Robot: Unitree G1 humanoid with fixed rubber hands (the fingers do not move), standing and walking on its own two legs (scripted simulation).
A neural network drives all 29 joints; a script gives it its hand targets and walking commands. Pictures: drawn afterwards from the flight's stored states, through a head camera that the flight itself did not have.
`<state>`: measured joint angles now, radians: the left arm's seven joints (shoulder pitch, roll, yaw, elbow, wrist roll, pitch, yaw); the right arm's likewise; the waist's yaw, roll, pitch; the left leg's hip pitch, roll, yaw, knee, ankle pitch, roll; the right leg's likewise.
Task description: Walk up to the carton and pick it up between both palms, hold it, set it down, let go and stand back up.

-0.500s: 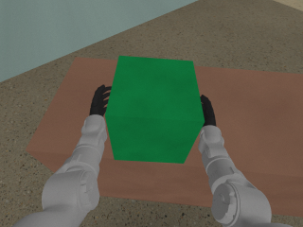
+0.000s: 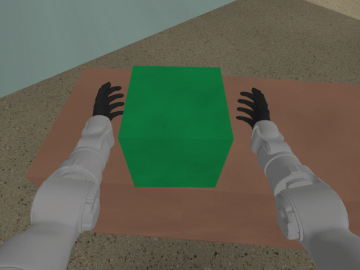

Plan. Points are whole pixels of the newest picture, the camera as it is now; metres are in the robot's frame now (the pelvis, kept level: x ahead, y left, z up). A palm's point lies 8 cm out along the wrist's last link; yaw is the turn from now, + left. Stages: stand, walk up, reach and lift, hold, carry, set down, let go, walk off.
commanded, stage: set down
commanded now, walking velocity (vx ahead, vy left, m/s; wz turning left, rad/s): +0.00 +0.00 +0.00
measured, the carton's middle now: (175, 129) +0.46 +0.06 +0.01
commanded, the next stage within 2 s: none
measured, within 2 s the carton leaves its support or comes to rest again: neither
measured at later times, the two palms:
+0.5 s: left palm (92, 113) +0.40 +0.24 +0.12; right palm (279, 114) +0.44 -0.17 +0.12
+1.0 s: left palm (76, 132) +0.35 +0.25 +0.12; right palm (285, 136) +0.38 -0.17 +0.12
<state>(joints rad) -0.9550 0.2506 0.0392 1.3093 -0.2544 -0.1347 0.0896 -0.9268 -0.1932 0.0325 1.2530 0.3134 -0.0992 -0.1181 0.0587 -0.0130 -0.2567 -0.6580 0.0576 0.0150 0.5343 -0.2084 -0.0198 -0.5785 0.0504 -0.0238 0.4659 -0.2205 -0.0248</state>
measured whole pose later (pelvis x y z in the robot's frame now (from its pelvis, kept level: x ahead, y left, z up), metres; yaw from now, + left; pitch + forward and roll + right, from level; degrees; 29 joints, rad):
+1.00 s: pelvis -0.03 -0.02 +0.01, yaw +2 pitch +6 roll +0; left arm -0.79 0.40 -0.04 1.05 -0.34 0.08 0.03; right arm -0.80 -0.23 0.07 1.04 0.33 0.13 -0.13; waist 0.03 -0.05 -0.13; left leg -0.41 0.05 -0.01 0.43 -0.13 -0.04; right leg -0.36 0.05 -0.05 0.44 -0.20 -0.05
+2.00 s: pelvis +0.00 -0.02 +0.01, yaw +1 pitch +0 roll +1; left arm 0.00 0.29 0.01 0.65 -0.24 -0.26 -0.02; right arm 0.03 -0.09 0.10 0.61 0.22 -0.24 -0.09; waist 0.03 -0.05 -0.02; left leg -0.24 0.04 0.02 0.46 -0.21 -0.04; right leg -0.20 0.03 -0.03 0.49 -0.28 -0.04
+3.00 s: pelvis +0.01 -0.01 +0.01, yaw +1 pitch -7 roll +0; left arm 0.23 0.23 -0.02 0.54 -0.06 0.10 0.03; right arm 0.26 -0.11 0.02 0.69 0.02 -0.15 -0.01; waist 0.03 -0.05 0.07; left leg -0.04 0.02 0.02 0.39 -0.22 -0.02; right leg 0.01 0.02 -0.02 0.39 -0.28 -0.03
